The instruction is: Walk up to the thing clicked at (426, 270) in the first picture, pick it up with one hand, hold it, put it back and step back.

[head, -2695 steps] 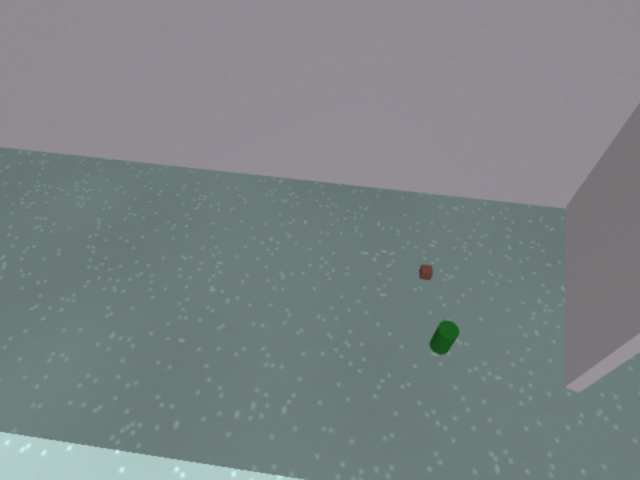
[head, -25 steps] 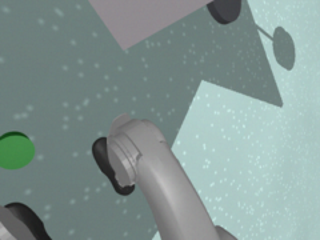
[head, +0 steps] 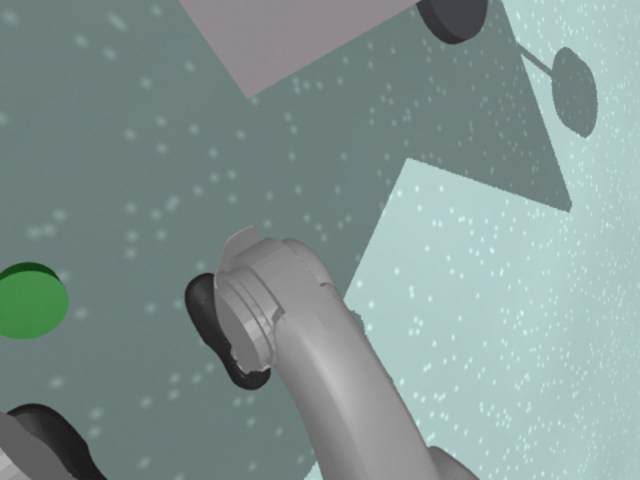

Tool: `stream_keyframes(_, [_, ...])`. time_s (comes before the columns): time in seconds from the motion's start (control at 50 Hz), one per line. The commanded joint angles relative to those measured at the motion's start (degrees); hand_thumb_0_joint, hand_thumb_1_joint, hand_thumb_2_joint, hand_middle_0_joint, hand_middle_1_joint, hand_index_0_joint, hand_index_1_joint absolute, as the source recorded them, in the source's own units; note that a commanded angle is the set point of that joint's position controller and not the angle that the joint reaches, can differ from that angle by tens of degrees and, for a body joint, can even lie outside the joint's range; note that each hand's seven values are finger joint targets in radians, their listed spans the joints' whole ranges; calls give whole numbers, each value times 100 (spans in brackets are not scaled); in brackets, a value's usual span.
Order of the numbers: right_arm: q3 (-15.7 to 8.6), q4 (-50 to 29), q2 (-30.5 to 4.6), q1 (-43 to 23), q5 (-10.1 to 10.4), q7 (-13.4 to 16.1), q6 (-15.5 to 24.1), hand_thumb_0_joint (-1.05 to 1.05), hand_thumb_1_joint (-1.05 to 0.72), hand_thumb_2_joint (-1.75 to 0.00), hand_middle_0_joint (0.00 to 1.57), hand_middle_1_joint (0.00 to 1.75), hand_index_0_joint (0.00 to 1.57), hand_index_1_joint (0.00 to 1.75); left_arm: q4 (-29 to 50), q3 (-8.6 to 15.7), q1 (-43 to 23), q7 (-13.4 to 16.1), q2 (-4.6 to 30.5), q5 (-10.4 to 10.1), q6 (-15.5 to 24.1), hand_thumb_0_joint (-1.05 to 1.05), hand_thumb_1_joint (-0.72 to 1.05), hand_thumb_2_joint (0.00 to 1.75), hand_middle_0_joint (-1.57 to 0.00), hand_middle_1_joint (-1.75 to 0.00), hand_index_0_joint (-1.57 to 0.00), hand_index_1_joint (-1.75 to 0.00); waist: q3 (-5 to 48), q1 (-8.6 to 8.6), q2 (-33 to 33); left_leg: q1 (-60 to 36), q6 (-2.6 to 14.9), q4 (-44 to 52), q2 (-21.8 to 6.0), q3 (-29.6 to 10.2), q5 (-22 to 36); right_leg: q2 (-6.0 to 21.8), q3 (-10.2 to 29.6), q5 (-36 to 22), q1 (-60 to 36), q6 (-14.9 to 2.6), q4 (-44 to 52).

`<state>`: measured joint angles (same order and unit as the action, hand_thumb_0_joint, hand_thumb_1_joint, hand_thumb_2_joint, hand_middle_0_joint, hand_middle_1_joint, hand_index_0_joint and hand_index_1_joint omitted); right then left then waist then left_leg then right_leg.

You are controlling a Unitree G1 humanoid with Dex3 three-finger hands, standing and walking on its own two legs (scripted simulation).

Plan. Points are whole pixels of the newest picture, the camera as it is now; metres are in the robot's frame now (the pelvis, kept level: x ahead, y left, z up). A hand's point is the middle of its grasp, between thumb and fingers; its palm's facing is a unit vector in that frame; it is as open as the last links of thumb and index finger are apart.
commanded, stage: close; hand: left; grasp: from above
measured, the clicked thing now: out of the picture +0.55 +0.32 -0.31
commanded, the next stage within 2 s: withdraw in 1.40 s
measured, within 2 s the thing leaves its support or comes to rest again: neither
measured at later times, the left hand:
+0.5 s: hand out of the picture +0.52 +0.30 -0.28, palm faces -0.30 -0.31 -0.90, open 8.0 cm
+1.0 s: hand out of the picture +0.52 +0.29 -0.28, palm faces -0.30 -0.32 -0.90, open 8.3 cm
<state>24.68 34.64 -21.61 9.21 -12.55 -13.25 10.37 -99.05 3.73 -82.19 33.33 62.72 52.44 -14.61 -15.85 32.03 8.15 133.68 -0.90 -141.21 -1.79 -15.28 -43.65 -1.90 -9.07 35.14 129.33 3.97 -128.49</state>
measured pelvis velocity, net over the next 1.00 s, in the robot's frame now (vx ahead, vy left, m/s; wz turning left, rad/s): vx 0.00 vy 0.00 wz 0.00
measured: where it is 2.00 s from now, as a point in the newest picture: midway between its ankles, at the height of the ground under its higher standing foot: (166, 412)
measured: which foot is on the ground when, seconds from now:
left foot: down 0.00-1.00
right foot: down 0.00-1.00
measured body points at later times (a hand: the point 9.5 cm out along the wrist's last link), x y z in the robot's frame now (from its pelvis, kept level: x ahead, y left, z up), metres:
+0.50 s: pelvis +0.00 +0.00 +0.00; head +0.34 +0.11 +0.27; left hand +0.53 +0.31 -0.23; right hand -0.02 -0.23 -0.03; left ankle +0.05 +0.13 -0.30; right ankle +0.13 -0.12 -0.30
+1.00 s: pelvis +0.00 +0.00 +0.00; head +0.34 +0.10 +0.27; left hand +0.53 +0.31 -0.23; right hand -0.02 -0.24 -0.04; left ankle +0.05 +0.13 -0.30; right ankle +0.13 -0.12 -0.30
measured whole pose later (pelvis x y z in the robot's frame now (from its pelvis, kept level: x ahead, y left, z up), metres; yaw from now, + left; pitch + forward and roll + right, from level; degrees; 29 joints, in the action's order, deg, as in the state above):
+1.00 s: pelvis +0.00 +0.00 +0.00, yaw +0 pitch +34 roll -15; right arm 24.8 34.1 -21.8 9.0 -12.7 -13.1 10.4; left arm -99.2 4.3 -82.1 33.6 62.8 52.4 -14.0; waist -16.4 32.1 8.4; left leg 133.5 -1.1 -141.2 -1.9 -15.4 -43.6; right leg -1.8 -9.2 35.1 129.3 3.8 -128.6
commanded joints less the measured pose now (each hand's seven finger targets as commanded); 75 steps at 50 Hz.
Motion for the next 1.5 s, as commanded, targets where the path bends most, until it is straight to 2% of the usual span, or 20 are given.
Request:
stream_keyframes(0.0, [-417,401,-1991,1530,21,23,-71,0,-88,-89,20,30,20,30,574,-148,-1405,135,715,69,8,0,40,22,-73,-43,-81,-34,3893,582,-3487,-2561,128,1407,-304,411,1854,-174,-575,-1827,-3128,-408,926])
stream_keyframes(0.14, [-394,378,-2006,1516,27,36,-54,0,-87,-89,20,30,20,30,619,-233,-1398,130,689,206,105,0,38,24,-71,-45,-79,-36,3905,584,-3545,-2675,120,1389,-306,377,1943,-186,-597,-1885,-3060,-420,890])
stream_keyframes(0.22, [-417,400,-1999,1549,35,19,-44,0,-88,-89,20,30,20,30,703,-123,-1475,238,817,249,138,0,39,24,-72,-45,-80,-36,3922,541,-3810,-2848,82,1469,-316,377,1989,-182,-608,-1865,-2964,-450,888])
stream_keyframes(0.24, [-418,370,-1992,1515,47,14,-47,0,-88,-89,20,30,20,30,636,-139,-1455,257,707,226,113,0,39,23,-72,-44,-80,-35,3877,557,-3736,-2859,77,1463,-321,336,2037,-167,-632,-1866,-2833,-454,878])
stream_keyframes(0.44, [-432,387,-2000,1513,19,4,-36,0,-88,-89,20,30,20,30,606,-96,-1489,285,729,150,39,0,37,25,-70,-46,-78,-37,3832,572,-3713,-2662,95,1454,-305,397,1951,-146,-612,-1857,-2938,-434,904])
stream_keyframes(0.54, [-402,302,-2047,1485,19,6,-64,0,-87,-89,20,30,20,30,722,-204,-1407,229,600,133,35,0,38,23,-71,-45,-79,-36,3937,596,-3767,-2847,86,1422,-337,315,2137,-127,-569,-1990,-2901,-430,862])
stream_keyframes(0.6, [-435,369,-2051,1540,2,30,-67,0,-88,-89,20,30,20,30,589,-146,-1421,226,735,119,57,0,35,25,-68,-47,-76,-38,3834,595,-3552,-2655,127,1417,-293,389,1869,-175,-578,-1839,-3021,-418,920])
stream_keyframes(0.7, [-376,331,-2026,1519,50,9,-82,0,-88,-89,20,30,20,30,727,-64,-1490,244,859,198,74,0,35,25,-67,-49,-76,-39,3943,517,-3804,-2888,65,1506,-318,355,2073,-156,-618,-1859,-2870,-455,866])
stream_keyframes(0.74, [-376,286,-2016,1498,50,17,-100,0,-88,-89,20,30,20,30,718,-120,-1460,245,721,186,66,0,35,25,-68,-47,-76,-39,3937,556,-3867,-2960,60,1500,-335,323,2094,-151,-600,-1887,-2795,-459,843])
stream_keyframes(0.78, [-422,279,-2056,1456,40,36,-88,0,-87,-89,20,30,20,30,561,-160,-1397,251,667,169,45,0,34,27,-68,-46,-76,-38,3784,612,-3614,-2748,114,1436,-298,361,1845,-167,-611,-1779,-2850,-440,885])
stream_keyframes(0.8, [-453,365,-2045,1529,22,46,-67,0,-88,-89,20,30,20,30,585,-126,-1429,247,773,170,80,0,33,27,-67,-47,-75,-39,3768,615,-3541,-2549,147,1419,-274,421,1652,-183,-581,-1706,-3017,-422,939])
stream_keyframes(0.86, [-405,339,-2003,1534,8,26,-58,0,-88,-89,20,30,20,30,605,-73,-1365,224,825,109,63,0,34,29,-68,-48,-76,-40,3914,548,-3375,-2371,169,1352,-285,474,1750,-163,-529,-1820,-3283,-384,972])
stream_keyframes(0.9, [-388,339,-1978,1526,6,22,-41,0,-88,-89,20,30,20,30,788,-56,-1438,225,852,76,61,0,34,28,-68,-48,-76,-40,3966,539,-3579,-2594,124,1411,-283,458,1943,-154,-537,-1894,-3212,-404,931])
stream_keyframes(0.92, [-387,365,-1985,1527,16,26,-52,0,-87,-89,20,30,20,30,684,-33,-1492,257,924,87,59,0,34,29,-68,-49,-76,-41,4006,505,-3643,-2619,113,1441,-309,441,1897,-173,-566,-1849,-3190,-418,932])
stream_keyframes(0.98, [-391,356,-1980,1501,8,27,-35,0,-87,-89,20,30,20,30,661,-132,-1399,218,763,92,45,0,32,29,-67,-48,-74,-40,3952,584,-3558,-2613,122,1395,-313,423,1891,-156,-553,-1879,-3166,-402,926])
stream_keyframes(1.06, [-391,387,-1988,1548,20,36,-69,0,-87,-89,20,30,20,30,702,-124,-1412,197,875,157,50,0,33,27,-66,-48,-75,-39,4031,524,-3636,-2673,120,1392,-327,412,1889,-185,-547,-1864,-3186,-413,917])
stream_keyframes(1.16, [-404,351,-1975,1475,35,30,-49,0,-87,-89,20,30,20,30,671,-156,-1366,129,734,136,55,0,32,29,-66,-48,-74,-40,3810,550,-3553,-2580,130,1395,-291,414,1841,-158,-567,-1766,-3015,-422,906])
stream_keyframes(1.24, [-400,375,-1986,1507,49,30,-55,0,-87,-89,20,30,20,30,792,-167,-1465,134,776,177,92,0,30,28,-64,-50,-72,-41,3932,534,-3700,-2792,100,1413,-316,358,1964,-169,-597,-1807,-2861,-443,879])
stream_keyframes(1.28, [-405,338,-1982,1492,41,37,-67,0,-87,-89,20,30,20,30,804,-213,-1395,111,673,152,109,0,31,29,-65,-50,-73,-41,3923,563,-3697,-2872,94,1413,-312,350,2009,-174,-596,-1837,-2879,-440,865])
stream_keyframes(1.48, [-433,377,-1985,1505,39,35,-36,0,-88,-89,20,30,20,30,728,-112,-1521,242,786,181,130,0,30,30,-64,-51,-72,-43,3847,558,-3713,-2747,103,1435,-303,387,1869,-170,-606,-1796,-2923,-453,875])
